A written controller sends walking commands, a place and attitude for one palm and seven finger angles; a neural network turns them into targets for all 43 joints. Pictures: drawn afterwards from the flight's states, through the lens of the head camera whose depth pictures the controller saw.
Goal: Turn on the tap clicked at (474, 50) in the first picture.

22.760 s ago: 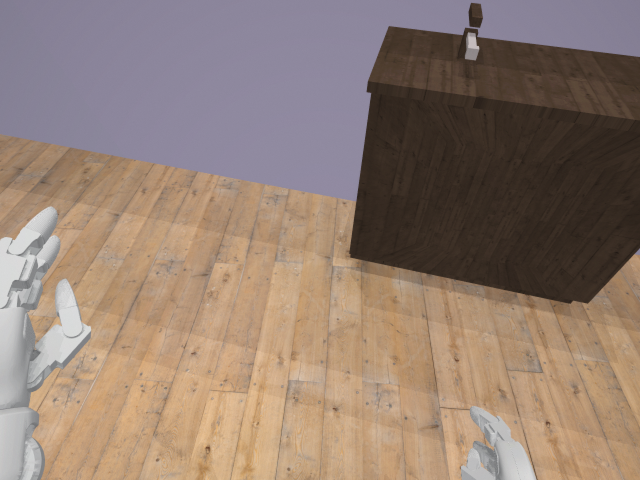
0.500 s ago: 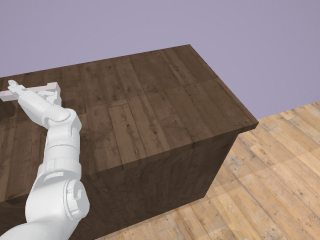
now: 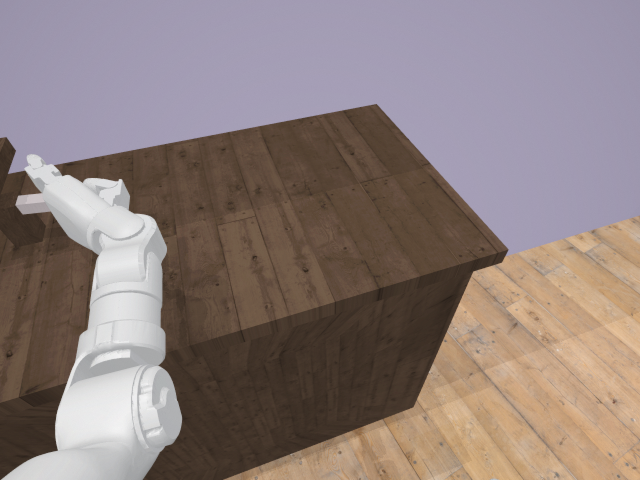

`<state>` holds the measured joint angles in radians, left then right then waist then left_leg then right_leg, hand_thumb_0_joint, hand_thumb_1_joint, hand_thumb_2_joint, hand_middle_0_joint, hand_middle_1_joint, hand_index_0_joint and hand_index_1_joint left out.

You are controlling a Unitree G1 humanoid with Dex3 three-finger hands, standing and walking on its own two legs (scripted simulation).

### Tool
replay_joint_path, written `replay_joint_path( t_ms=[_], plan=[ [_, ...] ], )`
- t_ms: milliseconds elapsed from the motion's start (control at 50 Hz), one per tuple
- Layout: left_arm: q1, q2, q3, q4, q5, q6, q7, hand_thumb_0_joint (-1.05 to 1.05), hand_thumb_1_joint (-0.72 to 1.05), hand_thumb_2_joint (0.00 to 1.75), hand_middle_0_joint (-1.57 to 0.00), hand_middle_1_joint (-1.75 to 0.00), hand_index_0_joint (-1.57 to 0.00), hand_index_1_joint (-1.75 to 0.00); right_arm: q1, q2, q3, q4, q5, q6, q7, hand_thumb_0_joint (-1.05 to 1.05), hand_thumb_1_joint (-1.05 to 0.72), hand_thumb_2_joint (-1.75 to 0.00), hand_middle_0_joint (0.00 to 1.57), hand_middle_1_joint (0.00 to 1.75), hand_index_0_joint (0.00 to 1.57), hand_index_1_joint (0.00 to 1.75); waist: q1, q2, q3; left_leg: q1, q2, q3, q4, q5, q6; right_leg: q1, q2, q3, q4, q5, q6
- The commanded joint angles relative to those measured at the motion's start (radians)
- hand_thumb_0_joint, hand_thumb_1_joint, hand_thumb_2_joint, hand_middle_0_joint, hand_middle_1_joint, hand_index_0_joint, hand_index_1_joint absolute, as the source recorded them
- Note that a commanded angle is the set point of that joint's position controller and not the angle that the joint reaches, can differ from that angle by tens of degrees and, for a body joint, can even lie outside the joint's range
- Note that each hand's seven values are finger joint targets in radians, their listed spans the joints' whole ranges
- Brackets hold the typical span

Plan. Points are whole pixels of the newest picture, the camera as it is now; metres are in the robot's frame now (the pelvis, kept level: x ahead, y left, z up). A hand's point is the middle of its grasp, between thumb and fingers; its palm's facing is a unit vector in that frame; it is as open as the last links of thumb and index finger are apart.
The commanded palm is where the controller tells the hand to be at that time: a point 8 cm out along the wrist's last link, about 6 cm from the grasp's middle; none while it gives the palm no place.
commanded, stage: lift the hand up off the lever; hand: left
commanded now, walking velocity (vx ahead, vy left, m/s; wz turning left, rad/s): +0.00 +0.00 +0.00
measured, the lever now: (114, 195) +0.48 +0.31 +0.11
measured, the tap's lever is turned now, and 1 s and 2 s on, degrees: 80 81 81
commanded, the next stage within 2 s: draw the hand back beside the body in 1.08 s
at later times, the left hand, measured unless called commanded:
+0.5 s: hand (116, 182) +0.43 +0.27 +0.17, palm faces +0.81 -0.58 -0.06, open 7.8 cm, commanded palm +0.38 +0.28 +0.17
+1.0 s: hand (103, 182) +0.42 +0.27 +0.19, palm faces +0.83 -0.56 -0.03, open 7.8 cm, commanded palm +0.37 +0.28 +0.19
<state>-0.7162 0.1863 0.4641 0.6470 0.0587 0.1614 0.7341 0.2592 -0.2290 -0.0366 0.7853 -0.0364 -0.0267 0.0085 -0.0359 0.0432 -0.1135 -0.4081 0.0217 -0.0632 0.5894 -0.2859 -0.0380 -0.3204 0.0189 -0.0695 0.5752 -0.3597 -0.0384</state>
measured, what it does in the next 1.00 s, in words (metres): stands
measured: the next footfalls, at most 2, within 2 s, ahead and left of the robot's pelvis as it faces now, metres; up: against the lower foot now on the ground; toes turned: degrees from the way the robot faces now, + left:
none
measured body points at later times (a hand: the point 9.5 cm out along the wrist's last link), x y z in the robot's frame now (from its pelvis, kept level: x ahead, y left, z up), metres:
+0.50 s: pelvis -0.01 +0.00 +0.00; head +0.00 -0.02 +0.45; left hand +0.39 +0.29 +0.18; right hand +0.08 -0.26 -0.12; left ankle +0.01 +0.15 -0.73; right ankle -0.04 -0.09 -0.73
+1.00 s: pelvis +0.01 +0.01 +0.01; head +0.00 -0.01 +0.46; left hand +0.37 +0.30 +0.19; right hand +0.14 -0.24 -0.11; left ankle +0.01 +0.15 -0.73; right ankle -0.04 -0.09 -0.73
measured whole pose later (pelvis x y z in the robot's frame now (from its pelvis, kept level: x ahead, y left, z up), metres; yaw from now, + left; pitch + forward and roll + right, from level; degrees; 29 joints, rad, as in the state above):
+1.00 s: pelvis +0.01 +0.01 +0.01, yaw -1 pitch +4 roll +0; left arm -0.69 0.16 0.44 0.51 0.02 0.31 0.71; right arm 0.20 -0.23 -0.02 0.78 -0.01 -0.06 -0.01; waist 0.01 0.04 -0.09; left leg -0.31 0.01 -0.04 0.50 -0.26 -0.03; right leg -0.23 0.01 -0.05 0.50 -0.33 -0.03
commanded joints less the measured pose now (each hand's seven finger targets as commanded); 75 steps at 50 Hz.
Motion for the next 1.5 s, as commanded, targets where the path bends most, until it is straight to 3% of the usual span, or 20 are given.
replay_joint_path(
  t_ms=[0, 100, 120, 220, 300, 400, 480, 560, 760, 820, 900, 1120, 1160, 1180, 1220, 1300, 1360, 1380, 1400, 1480],
  plan=[
    [-0.404, 0.207, -0.04, -0.149, 0.016, -0.003, -0.002, 0.0, 0.9, 0.9, -0.15, -0.15, -0.15, -0.15, -0.054, -0.132, -0.032, -0.125, 0.009, -0.04, -0.016, 0.0, -0.9, -0.9, 0.2, 0.3, 0.2, 0.3, 0.007, -0.059, -0.226, 0.131, -0.032, 0.064, -0.046, 0.292, 0.059, 0.102, -0.015, -0.001, -0.086, 0.393, 0.027],
    [-0.468, 0.315, 0.034, -0.14, 0.021, -0.016, 0.015, 0.0, 0.9, 0.9, -0.15, -0.15, -0.15, -0.15, -0.056, -0.134, -0.026, -0.13, 0.009, -0.039, -0.025, 0.0, -0.9, -0.9, 0.2, 0.3, 0.2, 0.3, 0.01, -0.123, -0.226, 0.092, -0.036, 0.067, -0.051, 0.243, 0.066, 0.123, -0.035, 0.019, -0.1, 0.41, 0.05],
    [-0.473, 0.344, 0.049, -0.16, 0.03, -0.027, 0.017, 0.0, 0.9, 0.9, -0.15, -0.15, -0.15, -0.15, -0.065, -0.135, -0.027, -0.129, 0.008, -0.039, -0.027, 0.0, -0.9, -0.9, 0.2, 0.3, 0.2, 0.3, 0.017, -0.083, -0.239, 0.094, -0.038, 0.067, -0.05, 0.253, 0.066, 0.126, -0.034, 0.021, -0.094, 0.416, 0.046],
    [-0.604, 0.334, -0.015, -0.192, 0.083, -0.073, 0.007, 0.0, 0.9, 0.9, -0.15, -0.15, -0.15, -0.15, -0.049, -0.128, -0.032, -0.117, 0.002, -0.053, -0.027, 0.0, -0.9, -0.9, 0.2, 0.3, 0.2, 0.3, -0.018, 0.023, -0.269, 0.134, -0.035, 0.066, -0.029, 0.253, 0.067, 0.067, -0.026, 0.023, -0.078, 0.366, 0.031],
    [-0.586, 0.269, -0.075, -0.153, 0.052, -0.077, -0.028, 0.0, 0.9, 0.9, -0.15, -0.15, -0.15, -0.15, -0.031, -0.128, -0.033, -0.115, 0.01, -0.062, -0.035, 0.0, -0.9, -0.9, 0.2, 0.3, 0.2, 0.3, -0.033, 0.018, -0.279, 0.15, -0.042, 0.065, -0.024, 0.25, 0.068, 0.067, -0.021, 0.028, -0.084, 0.378, 0.032],
    [-0.53, 0.235, -0.078, -0.077, -0.002, -0.029, -0.052, 0.0, 0.9, 0.9, -0.15, -0.15, -0.15, -0.15, -0.029, -0.138, -0.027, -0.115, 0.022, -0.056, -0.041, 0.0, -0.9, -0.9, 0.2, 0.3, 0.2, 0.3, -0.022, -0.037, -0.247, 0.144, -0.043, 0.055, -0.052, 0.241, 0.065, 0.082, -0.018, 0.015, -0.104, 0.361, 0.035],
    [-0.553, 0.279, -0.028, -0.088, -0.006, -0.016, -0.021, 0.0, 0.9, 0.9, -0.15, -0.15, -0.15, -0.15, -0.039, -0.138, -0.025, -0.115, 0.02, -0.055, -0.035, 0.0, -0.9, -0.9, 0.2, 0.3, 0.2, 0.3, -0.004, -0.04, -0.236, 0.14, -0.04, 0.055, -0.068, 0.24, 0.065, 0.091, -0.018, 0.011, -0.113, 0.337, 0.033],
    [-0.559, 0.359, 0.043, -0.185, 0.031, -0.04, 0.028, 0.0, 0.9, 0.9, -0.15, -0.15, -0.15, -0.15, -0.037, -0.131, -0.033, -0.119, 0.007, -0.058, -0.024, 0.0, -0.9, -0.9, 0.2, 0.3, 0.2, 0.3, 0.024, -0.022, -0.317, 0.164, -0.03, 0.061, -0.06, 0.325, 0.062, 0.141, -0.016, 0.007, -0.084, 0.408, 0.027],
    [-0.432, 0.207, -0.065, -0.312, -0.003, 0.04, -0.024, 0.0, 0.9, 0.9, -0.15, -0.15, -0.15, -0.15, -0.075, -0.126, -0.034, -0.136, 0.026, -0.067, -0.019, 0.0, -0.9, -0.9, 0.2, 0.3, 0.2, 0.3, 0.027, -0.009, -0.263, 0.246, -0.015, 0.067, -0.084, 0.416, 0.054, 0.153, -0.004, -0.007, -0.104, 0.442, 0.017],
    [-0.441, 0.229, -0.047, -0.306, -0.014, 0.071, -0.028, 0.0, 0.9, 0.9, -0.15, -0.15, -0.15, -0.15, -0.101, -0.133, -0.027, -0.128, 0.028, -0.07, -0.027, 0.0, -0.9, -0.9, 0.2, 0.3, 0.2, 0.3, 0.03, -0.048, -0.2, 0.222, -0.019, 0.06, -0.108, 0.359, 0.055, 0.143, -0.007, -0.01, -0.123, 0.392, 0.017],
    [-0.477, 0.188, -0.086, -0.386, -0.008, 0.09, -0.019, 0.0, 0.9, 0.9, -0.15, -0.15, -0.15, -0.15, -0.128, -0.117, -0.025, -0.13, 0.026, -0.08, -0.027, 0.0, -0.9, -0.9, 0.2, 0.3, 0.2, 0.3, 0.038, 0.006, -0.234, 0.266, -0.021, 0.072, -0.104, 0.402, 0.05, 0.151, -0.01, -0.003, -0.121, 0.42, 0.012],
    [-0.481, 0.229, -0.058, -0.324, 0.005, 0.097, -0.02, 0.0, 0.9, 0.9, -0.15, -0.15, -0.15, -0.15, -0.145, -0.117, -0.02, -0.123, 0.024, -0.07, -0.036, 0.0, -0.9, -0.9, 0.2, 0.3, 0.2, 0.3, 0.038, -0.018, -0.264, 0.257, -0.028, 0.07, -0.093, 0.404, 0.049, 0.161, -0.019, 0.003, -0.112, 0.454, 0.015],
    [-0.495, 0.179, -0.099, -0.321, 0.005, 0.095, -0.023, 0.0, 0.9, 0.9, -0.15, -0.15, -0.15, -0.15, -0.142, -0.11, -0.019, -0.125, 0.025, -0.071, -0.031, 0.0, -0.9, -0.9, 0.2, 0.3, 0.2, 0.3, 0.029, -0.012, -0.26, 0.264, -0.028, 0.073, -0.087, 0.414, 0.049, 0.153, -0.021, 0.002, -0.109, 0.469, 0.015],
    [-0.408, 0.135, -0.25, -0.408, 0.023, 0.084, -0.178, 0.0, 0.9, 0.9, -0.15, -0.15, -0.15, -0.15, -0.116, -0.137, -0.021, -0.137, 0.038, -0.048, -0.047, 0.0, -0.9, -0.9, 0.2, 0.3, 0.2, 0.3, -0.006, -0.052, -0.288, 0.311, -0.025, 0.085, -0.076, 0.443, 0.058, 0.155, -0.01, 0.026, -0.076, 0.541, 0.014],
    [-0.32, 0.258, -0.145, -0.418, -0.011, 0.075, -0.299, 0.0, 0.9, 0.9, -0.15, -0.16, -0.15, -0.16, -0.109, -0.138, -0.02, -0.176, 0.052, -0.025, -0.074, 0.0, -0.9, -0.9, 0.2, 0.3, 0.2, 0.3, 0.034, -0.057, -0.289, 0.306, -0.032, 0.09, -0.088, 0.459, 0.074, 0.218, -0.013, 0.032, -0.089, 0.608, 0.015],
    [-0.027, 0.316, -0.113, -0.549, -0.107, 0.046, -0.519, 0.0, 0.9, 0.9, -0.16, -0.17, -0.16, -0.17, -0.145, -0.129, -0.002, -0.247, 0.081, 0.002, -0.103, 0.0, -0.9, -0.9, 0.2, 0.3, 0.2, 0.3, 0.072, -0.107, -0.253, 0.303, -0.027, 0.099, -0.119, 0.451, 0.074, 0.302, -0.017, 0.042, -0.104, 0.703, 0.03],
    [0.121, 0.385, 0.015, -0.662, -0.198, 0.056, -0.559, 0.0, 0.9, 0.9, -0.16, -0.18, -0.16, -0.18, -0.197, -0.111, 0.015, -0.287, 0.096, 0.001, -0.117, 0.0, -0.9, -0.9, 0.2, 0.3, 0.2, 0.3, 0.124, -0.078, -0.214, 0.285, -0.026, 0.104, -0.144, 0.414, 0.068, 0.342, -0.019, 0.044, -0.131, 0.688, 0.04],
    [0.31, 0.547, 0.036, -0.577, -0.152, -0.027, -0.575, 0.0, 0.9, 0.9, -0.16, -0.18, -0.16, -0.18, -0.134, -0.128, 0.008, -0.276, 0.07, -0.006, -0.093, 0.0, -0.9, -0.9, 0.2, 0.3, 0.2, 0.3, 0.095, -0.045, -0.106, 0.278, -0.02, 0.101, -0.148, 0.344, 0.07, 0.299, -0.045, 0.061, -0.154, 0.68, 0.047],
    [0.348, 0.492, 0.003, -0.595, -0.16, -0.077, -0.592, 0.0, 0.9, 0.9, -0.16, -0.19, -0.16, -0.19, -0.143, -0.119, 0.012, -0.293, 0.072, -0.01, -0.085, 0.0, -0.9, -0.9, 0.2, 0.3, 0.2, 0.3, 0.099, -0.055, -0.068, 0.247, -0.022, 0.1, -0.162, 0.317, 0.07, 0.294, -0.039, 0.055, -0.159, 0.626, 0.039],
    [0.235, 0.486, -0.05, -0.865, -0.153, -0.211, -0.612, 0.0, 0.9, 0.9, -0.17, -0.2, -0.17, -0.2, -0.187, -0.122, 0.004, -0.318, 0.07, -0.061, -0.082, 0.0, -0.9, -0.9, 0.2, 0.3, 0.2, 0.3, 0.071, 0.031, -0.068, 0.347, -0.021, 0.101, -0.171, 0.302, 0.076, 0.227, -0.02, 0.056, -0.206, 0.485, 0.023]
  ],
)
